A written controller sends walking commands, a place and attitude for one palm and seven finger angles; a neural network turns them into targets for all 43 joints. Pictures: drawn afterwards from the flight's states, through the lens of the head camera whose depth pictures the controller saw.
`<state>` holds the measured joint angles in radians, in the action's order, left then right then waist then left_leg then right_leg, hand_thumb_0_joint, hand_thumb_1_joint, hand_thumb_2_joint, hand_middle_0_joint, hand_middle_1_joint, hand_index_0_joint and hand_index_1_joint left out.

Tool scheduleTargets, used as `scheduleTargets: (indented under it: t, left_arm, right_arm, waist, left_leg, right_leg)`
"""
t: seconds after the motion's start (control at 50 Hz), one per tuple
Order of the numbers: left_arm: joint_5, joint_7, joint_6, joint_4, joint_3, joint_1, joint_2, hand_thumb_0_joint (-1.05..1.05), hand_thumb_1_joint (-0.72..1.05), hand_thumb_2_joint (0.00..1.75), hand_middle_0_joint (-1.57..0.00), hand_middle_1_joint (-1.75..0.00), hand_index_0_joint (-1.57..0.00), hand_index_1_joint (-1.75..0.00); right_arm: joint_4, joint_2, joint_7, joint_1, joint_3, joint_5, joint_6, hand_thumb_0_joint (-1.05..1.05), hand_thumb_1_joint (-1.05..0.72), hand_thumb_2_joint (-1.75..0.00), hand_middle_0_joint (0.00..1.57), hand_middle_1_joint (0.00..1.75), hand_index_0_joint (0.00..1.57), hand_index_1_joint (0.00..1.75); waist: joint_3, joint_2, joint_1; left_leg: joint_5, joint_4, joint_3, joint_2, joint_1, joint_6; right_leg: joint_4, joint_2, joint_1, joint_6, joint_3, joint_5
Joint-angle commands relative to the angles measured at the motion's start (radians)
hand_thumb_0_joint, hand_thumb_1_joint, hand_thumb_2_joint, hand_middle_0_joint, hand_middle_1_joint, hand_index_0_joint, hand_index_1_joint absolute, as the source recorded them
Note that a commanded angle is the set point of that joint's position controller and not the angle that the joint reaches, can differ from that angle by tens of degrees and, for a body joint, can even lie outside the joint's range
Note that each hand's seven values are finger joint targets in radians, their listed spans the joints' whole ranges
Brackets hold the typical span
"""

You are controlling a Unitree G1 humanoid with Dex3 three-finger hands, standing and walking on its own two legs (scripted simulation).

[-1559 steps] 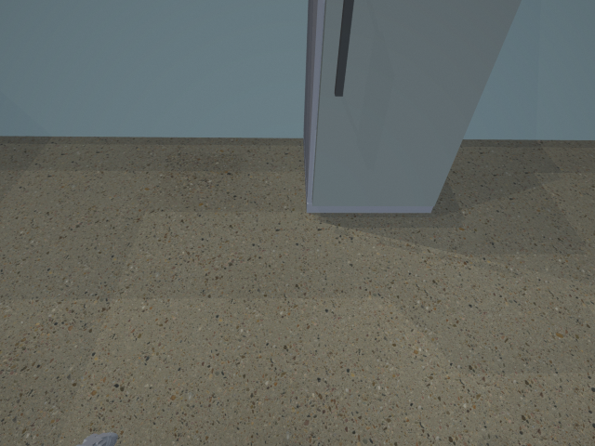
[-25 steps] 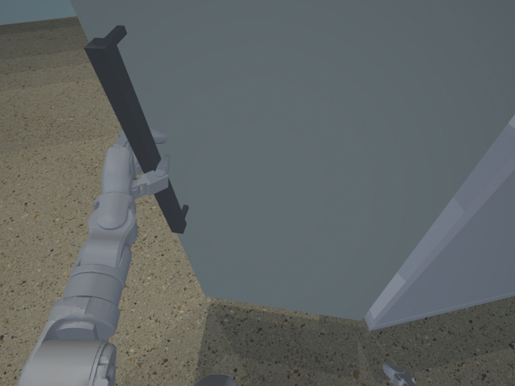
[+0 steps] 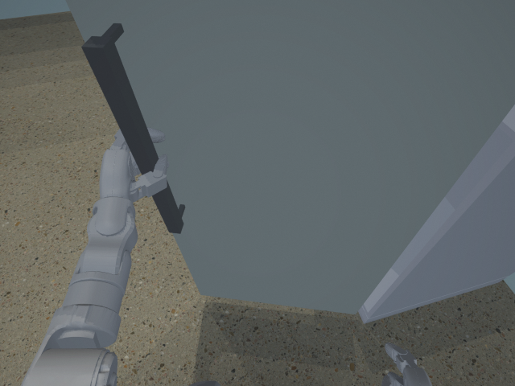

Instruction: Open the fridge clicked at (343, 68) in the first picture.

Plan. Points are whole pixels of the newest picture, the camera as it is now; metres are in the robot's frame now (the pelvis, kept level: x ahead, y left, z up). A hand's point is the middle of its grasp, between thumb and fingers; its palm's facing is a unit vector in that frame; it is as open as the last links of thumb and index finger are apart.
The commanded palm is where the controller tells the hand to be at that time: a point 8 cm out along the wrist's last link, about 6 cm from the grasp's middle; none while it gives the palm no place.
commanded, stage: loosen the grip on the handle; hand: left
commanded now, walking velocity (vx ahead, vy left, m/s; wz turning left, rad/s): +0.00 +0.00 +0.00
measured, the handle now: (153, 154) +0.45 +0.20 +0.10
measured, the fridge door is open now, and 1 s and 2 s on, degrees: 67 65 65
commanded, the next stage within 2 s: slip the hand off the handle in 0.62 s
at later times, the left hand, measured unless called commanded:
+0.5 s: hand (154, 175) +0.41 +0.19 +0.09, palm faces +0.16 -0.97 -0.19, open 13.0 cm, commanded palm +0.37 +0.24 +0.10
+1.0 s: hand (130, 172) +0.42 +0.24 +0.09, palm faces +0.21 -0.96 -0.18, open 14.6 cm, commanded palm +0.38 +0.28 +0.10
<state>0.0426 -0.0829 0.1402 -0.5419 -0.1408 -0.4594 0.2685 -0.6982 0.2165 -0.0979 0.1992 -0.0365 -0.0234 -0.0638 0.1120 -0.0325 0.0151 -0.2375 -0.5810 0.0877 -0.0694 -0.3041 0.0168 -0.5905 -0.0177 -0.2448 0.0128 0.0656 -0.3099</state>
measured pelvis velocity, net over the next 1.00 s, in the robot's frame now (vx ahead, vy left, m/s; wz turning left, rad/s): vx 0.01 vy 0.02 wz -0.01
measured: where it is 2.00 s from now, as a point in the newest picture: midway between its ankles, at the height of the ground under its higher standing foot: outside the picture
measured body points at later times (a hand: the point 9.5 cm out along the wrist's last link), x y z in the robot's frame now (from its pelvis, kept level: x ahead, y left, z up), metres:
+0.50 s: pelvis -0.01 +0.01 -0.01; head +0.00 +0.02 +0.44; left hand +0.39 +0.24 +0.10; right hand +0.07 -0.26 -0.11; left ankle +0.05 +0.13 -0.73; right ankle +0.01 -0.11 -0.73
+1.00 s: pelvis +0.01 +0.02 -0.01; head +0.04 +0.02 +0.44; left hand +0.40 +0.29 +0.10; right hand +0.12 -0.25 -0.11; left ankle +0.05 +0.13 -0.73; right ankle +0.01 -0.11 -0.73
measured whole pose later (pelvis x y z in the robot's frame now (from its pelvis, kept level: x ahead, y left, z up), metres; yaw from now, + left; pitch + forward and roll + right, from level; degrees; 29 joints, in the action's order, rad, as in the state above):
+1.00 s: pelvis +0.01 +0.02 -0.01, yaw -1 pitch +6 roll -1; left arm 0.03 0.01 0.27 -0.73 -0.26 -0.48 0.35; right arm -0.68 0.26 -0.04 0.30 0.00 -0.02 -0.07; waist -0.07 0.00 0.03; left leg -0.30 -0.70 0.07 -0.05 -0.51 -0.01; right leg -0.67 -0.02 -0.44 -0.01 0.05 -0.35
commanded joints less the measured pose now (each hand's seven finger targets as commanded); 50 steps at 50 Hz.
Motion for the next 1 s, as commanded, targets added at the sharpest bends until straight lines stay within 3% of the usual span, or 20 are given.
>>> scheduleTargets:
  t: [0.0,0.02,0.04,0.06,0.1,0.14,0.16,0.2,0.26,0.36,0.4,0.42,0.46,0.58,0.68,0.7,0.72,0.8,0.84,0.98]
  left_arm:
    - [0.005,-0.007,0.074,0.223,-0.030,-0.414,0.194,0.00,0.90,0.90,-0.45,-1.40,-0.45,-1.40]
    - [-0.108,-0.006,0.077,0.225,-0.455,-0.848,0.738,0.00,0.90,0.90,-0.45,-1.40,-0.45,-1.40]
    - [-0.112,0.052,-0.003,-0.108,-0.119,-0.670,0.273,0.00,0.78,0.84,-0.45,-1.40,-0.45,-1.40]
    - [-0.057,0.076,-0.005,-0.048,-0.165,-0.461,0.164,0.00,0.66,0.78,-0.45,-1.40,-0.45,-1.40]
    - [-0.017,0.067,0.047,0.007,-0.202,-0.371,0.218,0.00,0.42,0.67,-0.45,-1.40,-0.45,-1.40]
    - [-0.051,0.032,0.101,0.089,-0.064,-0.468,0.117,0.00,0.17,0.55,-0.45,-1.40,-0.45,-1.40]
    - [-0.070,0.020,0.117,0.051,-0.025,-0.447,0.088,0.00,0.05,0.49,-0.45,-1.40,-0.45,-1.40]
    - [-0.079,-0.011,0.142,0.008,-0.066,-0.480,0.146,0.00,-0.19,0.37,-0.45,-1.40,-0.45,-1.40]
    - [-0.071,-0.015,0.159,-0.017,-0.051,-0.533,0.176,0.00,-0.55,0.20,-0.42,-1.37,-0.42,-1.37]
    - [-0.061,-0.021,0.168,-0.073,-0.040,-0.648,0.214,0.00,-0.55,0.20,-0.36,-1.28,-0.36,-1.28]
    - [-0.052,-0.024,0.187,-0.070,-0.066,-0.654,0.229,0.00,-0.55,0.20,-0.33,-1.25,-0.33,-1.25]
    - [-0.045,-0.018,0.190,-0.108,-0.129,-0.543,0.281,0.00,-0.55,0.20,-0.32,-1.23,-0.32,-1.23]
    - [-0.030,0.004,0.206,-0.060,-0.079,-0.565,0.235,0.00,-0.55,0.20,-0.29,-1.20,-0.29,-1.20]
    - [-0.015,0.006,0.187,-0.033,-0.132,-0.493,0.278,0.00,-0.55,0.20,-0.25,-1.15,-0.25,-1.15]
    - [-0.018,0.005,0.176,0.067,-0.118,-0.406,0.239,0.00,-0.55,0.20,-0.25,-1.15,-0.25,-1.15]
    - [-0.034,0.000,0.173,-0.013,-0.144,-0.450,0.279,0.00,-0.55,0.20,-0.25,-1.15,-0.25,-1.15]
    - [-0.035,0.004,0.173,-0.027,-0.145,-0.444,0.282,0.00,-0.55,0.20,-0.25,-1.15,-0.25,-1.15]
    - [-0.033,0.030,0.202,0.037,-0.171,-0.483,0.327,0.00,-0.55,0.20,-0.25,-1.15,-0.25,-1.15]
    - [-0.019,0.050,0.209,0.044,-0.169,-0.442,0.312,0.00,-0.55,0.20,-0.25,-1.15,-0.25,-1.15]
    - [0.004,0.110,0.178,0.043,-0.131,-0.405,0.281,0.00,-0.55,0.20,-0.25,-1.15,-0.25,-1.15]
  right_arm:
    - [0.119,0.142,-0.021,-0.038,0.054,0.001,-0.041,0.00,-0.90,-0.90,0.20,0.30,0.20,0.30]
    - [0.148,0.175,0.016,-0.020,0.144,0.014,-0.066,0.00,-0.90,-0.90,0.20,0.30,0.20,0.30]
    - [0.109,0.164,0.030,0.007,0.086,0.022,-0.124,0.00,-0.90,-0.90,0.20,0.30,0.20,0.30]
    - [0.092,0.173,0.035,0.089,0.123,-0.014,-0.130,0.00,-0.90,-0.90,0.20,0.30,0.20,0.30]
    - [0.089,0.164,0.057,0.061,0.098,0.008,-0.110,0.00,-0.90,-0.90,0.20,0.30,0.20,0.30]
    - [0.110,0.157,0.076,0.051,0.099,0.010,-0.108,0.00,-0.90,-0.90,0.20,0.30,0.20,0.30]
    - [0.120,0.158,0.080,0.053,0.098,0.006,-0.106,0.00,-0.90,-0.90,0.20,0.30,0.20,0.30]
    - [0.132,0.171,0.078,0.042,0.094,0.002,-0.100,0.00,-0.90,-0.90,0.20,0.30,0.20,0.30]
    - [0.152,0.171,0.063,0.025,0.085,-0.011,-0.099,0.00,-0.90,-0.90,0.20,0.30,0.20,0.30]
    - [0.132,0.179,0.041,0.041,0.072,-0.015,-0.105,0.00,-0.90,-0.90,0.20,0.30,0.20,0.30]
    - [0.120,0.185,0.039,0.055,0.077,-0.010,-0.112,0.00,-0.90,-0.90,0.20,0.30,0.20,0.30]
    - [0.122,0.190,0.039,0.066,0.081,-0.006,-0.110,0.00,-0.90,-0.90,0.20,0.30,0.20,0.30]
    - [0.130,0.184,0.039,0.059,0.074,-0.004,-0.109,0.00,-0.90,-0.90,0.20,0.30,0.20,0.30]
    - [0.115,0.193,0.041,0.093,0.084,0.003,-0.094,0.00,-0.90,-0.90,0.20,0.30,0.20,0.30]
    - [0.128,0.186,0.051,0.104,0.092,0.006,-0.083,0.00,-0.90,-0.90,0.20,0.30,0.20,0.30]
    - [0.103,0.194,0.044,0.121,0.087,0.010,-0.073,0.00,-0.90,-0.90,0.20,0.30,0.20,0.30]
    - [0.106,0.191,0.047,0.127,0.087,0.008,-0.068,0.00,-0.90,-0.90,0.20,0.30,0.20,0.30]
    - [0.120,0.192,0.041,0.118,0.090,0.008,-0.058,0.00,-0.90,-0.90,0.20,0.30,0.20,0.30]
    - [0.122,0.187,0.044,0.123,0.091,0.005,-0.055,0.00,-0.90,-0.90,0.20,0.30,0.20,0.30]
    - [0.140,0.192,0.045,0.112,0.090,-0.011,-0.038,0.00,-0.90,-0.90,0.20,0.30,0.20,0.30]
  waist:
    - [-0.371,0.048,-0.008]
    - [-0.322,0.283,-0.071]
    - [-0.645,0.277,0.064]
    - [-0.658,0.190,0.006]
    - [-0.567,-0.232,-0.047]
    - [-0.459,-0.069,0.015]
    - [-0.406,-0.003,0.026]
    - [-0.346,0.057,0.027]
    - [-0.351,0.041,0.026]
    - [-0.335,0.020,0.048]
    - [-0.379,0.010,0.041]
    - [-0.409,0.038,0.009]
    - [-0.406,0.023,0.022]
    - [-0.419,0.042,0.019]
    - [-0.476,0.013,0.006]
    - [-0.411,0.029,0.033]
    - [-0.396,0.054,0.031]
    - [-0.474,-0.017,0.019]
    - [-0.507,-0.013,0.015]
    - [-0.448,-0.016,0.031]
  left_leg:
    - [0.238,0.102,-0.072,-0.065,0.198,-0.026]
    - [0.249,0.017,-0.020,-0.047,0.133,-0.051]
    - [0.466,0.139,-0.023,0.078,0.131,-0.059]
    - [0.564,0.062,-0.056,0.045,0.215,-0.040]
    - [0.552,0.017,-0.058,0.031,0.321,0.002]
    - [0.355,0.018,-0.070,0.025,0.231,-0.016]
    - [0.238,0.027,-0.071,0.024,0.163,-0.024]
    - [0.057,0.042,-0.077,0.030,0.077,-0.034]
    - [-0.110,0.064,-0.064,0.043,0.029,-0.036]
    - [-0.234,0.072,-0.067,0.056,-0.007,-0.042]
    - [-0.221,0.065,-0.081,0.053,0.006,-0.041]
    - [-0.192,0.059,-0.076,0.056,-0.009,-0.043]
    - [-0.154,0.047,-0.064,0.058,-0.008,-0.047]
    - [-0.021,0.020,-0.060,0.052,-0.003,-0.048]
    - [0.117,0.000,-0.062,0.046,0.049,-0.044]
    - [0.105,-0.011,-0.067,0.045,0.015,-0.047]
    - [0.085,-0.011,-0.068,0.046,-0.006,-0.047]
    - [0.109,-0.026,-0.069,0.050,0.033,-0.048]
    - [0.158,-0.037,-0.072,0.047,0.060,-0.044]
    - [0.160,-0.045,-0.077,0.047,0.045,-0.045]
  right_leg:
    - [0.094,-0.119,0.068,-0.004,-0.119,0.361]
    - [0.200,-0.101,0.067,-0.026,-0.201,0.545]
    - [-0.041,0.007,0.156,0.017,-0.041,0.760]
    - [-0.033,0.005,0.015,-0.001,0.008,0.601]
    - [0.031,-0.006,-0.081,0.002,-0.017,0.369]
    - [0.045,0.013,-0.164,0.004,-0.009,0.263]
    - [0.045,0.018,-0.194,0.004,-0.007,0.201]
    - [0.054,0.013,-0.210,0.006,-0.014,0.093]
    - [0.070,0.014,-0.218,0.003,-0.040,-0.032]
    - [0.091,0.013,-0.241,0.001,-0.054,-0.125]
    - [0.078,0.017,-0.229,0.006,-0.052,-0.102]
    - [0.078,0.018,-0.192,0.006,-0.055,-0.097]
    - [0.076,0.019,-0.192,0.003,-0.054,-0.075]
    - [0.059,0.026,-0.175,-0.001,-0.044,0.035]
    - [0.026,0.034,-0.153,0.003,-0.031,0.159]
    - [0.027,0.031,-0.185,0.001,-0.032,0.157]
    - [0.028,0.032,-0.194,-0.003,-0.033,0.143]
    - [0.012,0.031,-0.170,0.006,-0.042,0.159]
    - [0.001,0.036,-0.168,0.006,-0.036,0.200]
    - [0.003,0.037,-0.201,0.004,-0.029,0.207]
